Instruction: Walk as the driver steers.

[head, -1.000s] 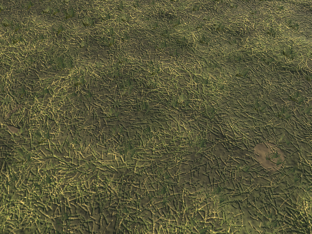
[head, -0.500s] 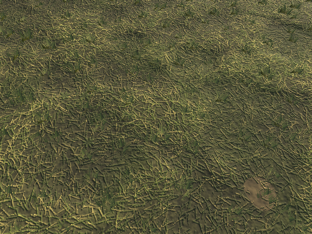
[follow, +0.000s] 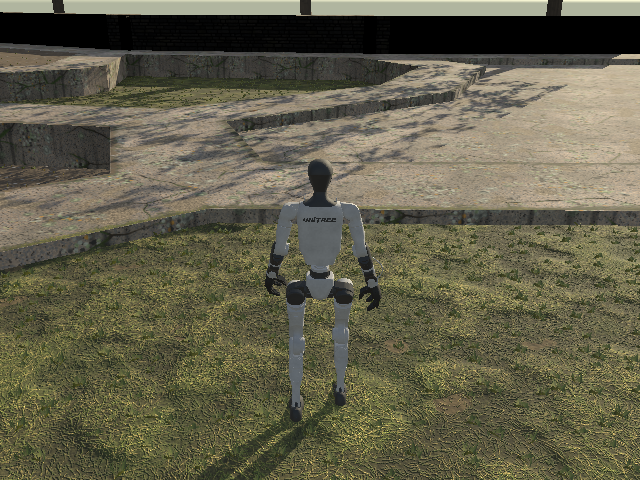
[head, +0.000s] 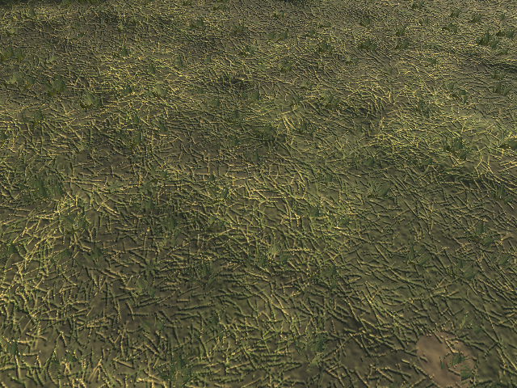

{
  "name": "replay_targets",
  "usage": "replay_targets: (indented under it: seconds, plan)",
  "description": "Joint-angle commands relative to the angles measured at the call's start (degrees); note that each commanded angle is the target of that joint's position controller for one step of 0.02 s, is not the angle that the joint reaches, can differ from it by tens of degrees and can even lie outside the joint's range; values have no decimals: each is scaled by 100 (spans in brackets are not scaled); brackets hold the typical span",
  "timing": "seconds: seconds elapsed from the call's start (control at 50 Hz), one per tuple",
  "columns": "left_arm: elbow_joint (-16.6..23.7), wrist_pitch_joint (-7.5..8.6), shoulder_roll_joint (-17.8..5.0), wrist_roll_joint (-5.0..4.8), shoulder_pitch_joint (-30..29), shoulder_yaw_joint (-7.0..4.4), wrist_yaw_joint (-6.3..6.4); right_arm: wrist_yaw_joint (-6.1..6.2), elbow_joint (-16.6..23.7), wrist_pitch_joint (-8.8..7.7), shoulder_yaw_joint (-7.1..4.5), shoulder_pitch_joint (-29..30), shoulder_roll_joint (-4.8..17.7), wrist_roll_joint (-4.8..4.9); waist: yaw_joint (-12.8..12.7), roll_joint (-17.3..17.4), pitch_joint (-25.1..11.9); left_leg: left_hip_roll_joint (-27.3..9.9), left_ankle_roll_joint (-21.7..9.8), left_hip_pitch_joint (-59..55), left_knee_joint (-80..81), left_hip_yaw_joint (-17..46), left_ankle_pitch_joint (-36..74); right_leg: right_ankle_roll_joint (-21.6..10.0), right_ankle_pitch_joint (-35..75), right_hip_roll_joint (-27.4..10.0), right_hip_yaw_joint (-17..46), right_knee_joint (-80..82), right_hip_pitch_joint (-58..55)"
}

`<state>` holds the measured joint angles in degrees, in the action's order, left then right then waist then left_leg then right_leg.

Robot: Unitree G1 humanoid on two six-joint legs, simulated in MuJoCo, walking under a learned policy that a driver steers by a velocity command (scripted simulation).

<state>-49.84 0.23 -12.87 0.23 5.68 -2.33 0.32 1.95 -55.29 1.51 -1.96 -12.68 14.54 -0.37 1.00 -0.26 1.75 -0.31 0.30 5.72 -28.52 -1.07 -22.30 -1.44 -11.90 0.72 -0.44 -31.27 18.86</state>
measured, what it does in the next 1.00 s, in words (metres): walks ahead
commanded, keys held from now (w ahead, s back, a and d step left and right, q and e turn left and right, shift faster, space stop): no key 0.34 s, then w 0.66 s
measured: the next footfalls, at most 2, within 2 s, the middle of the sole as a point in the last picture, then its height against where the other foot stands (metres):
left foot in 1.12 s outside the picture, level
right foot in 1.68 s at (319, 306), level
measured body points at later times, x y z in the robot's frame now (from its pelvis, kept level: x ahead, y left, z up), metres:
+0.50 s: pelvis +0.01 +0.00 +0.00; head +0.00 -0.01 +0.45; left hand +0.10 +0.26 -0.14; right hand -0.02 -0.26 -0.15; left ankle -0.08 +0.12 -0.73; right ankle +0.04 -0.10 -0.72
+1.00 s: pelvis +0.19 -0.02 +0.01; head +0.21 -0.02 +0.46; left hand +0.12 +0.22 -0.14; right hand +0.40 -0.26 -0.10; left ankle +0.38 +0.13 -0.69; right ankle +0.06 -0.12 -0.73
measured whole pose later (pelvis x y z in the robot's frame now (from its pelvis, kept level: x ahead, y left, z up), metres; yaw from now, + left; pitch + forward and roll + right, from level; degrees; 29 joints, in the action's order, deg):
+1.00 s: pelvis +0.19 -0.02 +0.01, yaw +0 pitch +1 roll -1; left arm -62.4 4.7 -11.9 -0.4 24.0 -1.8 0.6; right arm -1.2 -51.3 -4.4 -3.2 -0.3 13.8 1.5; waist -4.9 1.7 1.0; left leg -5.5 -0.8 36.8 -35.6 -0.3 1.4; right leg -2.0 -16.7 2.5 -3.0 -9.0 -6.6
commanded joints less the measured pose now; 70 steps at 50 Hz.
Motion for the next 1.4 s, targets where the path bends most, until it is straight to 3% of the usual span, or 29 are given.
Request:
replay_targets:
  seconds: [0.02, 0.34, 0.38, 0.42, 0.46, 0.5, 0.54, 0.58, 0.6, 0.62, 0.64, 0.66, 0.68, 0.7, 0.76, 0.88, 1.02, 1.06, 1.08, 1.1, 1.12, 1.14, 1.16, 1.18, 1.22, 1.24, 1.28, 1.34, 1.4]
  plan:
    - [178, 30, -660, -6, -203, -166, 52, 33, 19, -44, -107, -280, 538, -2, 5, 1, -351, -220, -93, 650, 482, 194, 1140, -352, 1621, -459, 527, 341, -967]
    - [-549, -86, -586, -19, -209, -165, 162, 49, -492, -214, -7, -620, 301, -14, -61, 0, 14, -210, -116, 1038, 743, 147, 460, -202, 676, -297, 435, 557, -1014]
    - [-681, -102, -595, -47, -71, -174, 169, 62, -567, -203, -29, -788, 344, 24, -50, 120, 43, -210, -260, 1103, 872, 201, -733, -190, -914, -96, 251, 469, -858]
    - [-665, -44, -653, -67, -200, -200, 157, 91, -477, -226, -94, -845, 539, 73, 50, 341, 406, -508, -608, 1159, 1142, 673, -1928, -170, -2069, 101, 54, 115, -125]
    - [-524, 139, -481, -134, -558, -173, 69, 98, -503, -342, -220, -1054, 883, 145, 190, 936, 814, -1477, -1117, 791, 1893, 1900, -2433, -79, -1178, 168, -328, -908, 731]
    - [-476, 297, -518, -176, -586, -191, -22, 87, -478, -474, -250, -919, 834, 139, 124, 976, 1075, -1970, -1336, 414, 1960, 2290, -1637, -187, -1094, -259, -62, -1425, 1382]
    - [-500, 410, -444, -237, -447, -180, -93, 20, -450, -535, -236, -858, 692, 187, -2, 819, 1029, -1748, -1139, 147, 1658, 1802, -753, -280, -1263, -331, -146, -760, 1184]
    - [-860, 439, -475, -229, 368, -266, -118, -47, -373, -515, -240, -659, 722, 197, -374, 693, 631, -1180, -858, 889, 1055, 1046, 220, -240, -488, 132, -600, 118, -718]
    - [-1086, 421, -679, -215, 1076, -380, -108, -60, -316, -531, -234, -548, 745, 170, -681, 523, 256, -903, -711, 1285, 282, 694, 1292, -299, -265, 145, -396, 195, -1708]
    - [-1232, 436, -1202, -188, 1860, -529, -74, -64, -135, -570, -145, -412, 421, 165, -927, -723, -89, -190, -270, 2305, -1686, -89, 1560, -837, -886, -921, 1503, 1025, -2667]
    - [-1346, 480, -1405, -165, 2476, -503, -143, -40, 82, -674, -70, -367, 133, 153, -1008, -1744, -609, 364, -69, 3313, -3468, 103, -823, -1616, -1347, -2125, 4000, 2097, -3330]
    - [-1272, 568, -988, -95, 1976, -323, -149, -74, 146, -743, -155, -205, 383, 305, -703, -1003, -252, 17, -223, 3780, -4363, 707, -863, -1618, -1644, -2313, 4046, 2103, -2938]
    - [-1096, 620, -746, -85, 1469, -230, -158, -128, 163, -792, -174, -125, 451, 373, -511, -678, 106, -278, -400, 3925, -4515, 718, -321, -1403, -1509, -2099, 3282, 2098, -2523]
    - [-997, 643, -645, -68, 1177, -171, -179, -138, 134, -821, -202, -99, 451, 339, -372, -402, 225, -507, -501, 3872, -4294, 630, 232, -1196, -1230, -1855, 2650, 2184, -2226]
    - [-991, 599, -484, -16, 1218, -56, -154, -169, 94, -735, -297, -108, 414, 224, -200, -406, 244, -765, -426, 3353, -3508, 400, 993, -898, 163, -1346, 1394, 2360, -1763]
    - [-1018, 519, -840, 4, 1605, -77, 42, -210, 578, -635, -211, 1146, 150, 150, -387, -294, 495, -650, -21, 3533, -1566, 117, 2066, -975, 1042, -1242, 704, 2643, -1530]
    - [-1150, 435, -878, -120, 2038, -160, 74, -420, 949, -701, -138, 2046, 265, 213, -458, -337, 684, -422, -282, 3187, -311, 47, 2349, -862, 1484, -1536, 342, 2418, -2175]
    - [-1103, 393, -1005, -113, 1903, -216, 73, -454, 938, -726, -214, 1769, 471, 214, -195, -460, 398, -231, -457, 2585, -189, -66, 1995, -750, 2715, -1612, 263, 1920, -2442]
    - [-1072, 359, -1074, -96, 1817, -242, 72, -443, 835, -727, -304, 1312, 643, 207, 79, -584, 40, -29, -569, 1893, -225, -216, 1839, -676, 3804, -1560, 173, 1330, -2481]
    - [-1034, 310, -1003, -65, 1735, -215, 72, -411, 533, -711, -445, 330, 864, 213, 563, -578, -528, 173, -725, 666, -216, -352, 1786, -527, 4416, -1305, -28, 197, -2208]
    - [-914, 295, -802, -2, 1768, -119, 57, -351, 287, -698, -564, -757, 1201, 161, 941, -222, -1272, -612, -1035, -1194, -357, 573, 1515, -343, 3201, -1019, -111, -1518, -908]
    - [-854, 400, 92, -37, 2517, 119, -3, -354, 134, -690, -640, -1281, 1663, 57, 498, 1375, -2239, -2169, -1946, -3032, 450, 3547, -22, 42, -775, 162, -79, -3782, 1251]
    - [-909, 562, -331, -205, 2200, 31, -30, -368, 161, -711, -481, -1169, 1151, 74, 670, 1183, -2293, -2277, -1875, -2836, 1293, 4538, -608, -67, -1986, 161, 876, -4639, 1822]
    - [-692, 642, -746, -374, 1626, -97, -30, -354, 222, -756, -394, -595, 891, 97, 538, 987, -1306, -2148, -1536, -2029, 1365, 3568, -418, -174, -1640, -152, 817, -4887, 2306]
    - [-594, 625, -794, -287, 1173, -173, 71, -369, 345, -845, -270, 272, 485, 25, 149, 348, -508, -1751, -1179, -311, 1658, 2035, 700, -234, -663, -734, 637, -4275, 1822]
    - [-654, 524, -689, -248, 1346, -211, 89, -382, 319, -883, -216, 450, 302, -33, -76, 454, -396, -1524, -1038, 159, 1824, 1465, 1013, -254, -423, -906, 702, -4007, 1423]
    - [-704, 345, -401, -259, 1548, -207, 79, -375, 197, -898, -215, 385, 255, -55, -217, 536, -253, -1399, -1042, 615, 2078, 900, 1287, -255, -318, -982, 683, -3761, 1132]
    - [-475, 221, -445, -224, 1084, -259, 96, -259, 90, -915, -270, 201, 501, -74, -232, 389, 83, -1404, -1103, 657, 2330, 374, 1608, -162, 282, -992, 767, -3277, 1756]
    - [-290, 264, -463, -169, 638, -290, 24, -146, 58, -886, -280, -4, 586, -98, -146, 282, 187, -1367, -1038, 316, 2365, -62, 1976, -78, 1164, -885, 801, -2409, 2211]
Over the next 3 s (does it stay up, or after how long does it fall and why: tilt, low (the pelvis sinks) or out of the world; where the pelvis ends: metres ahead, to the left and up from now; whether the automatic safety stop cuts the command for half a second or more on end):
stays up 0.99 -0.17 0.01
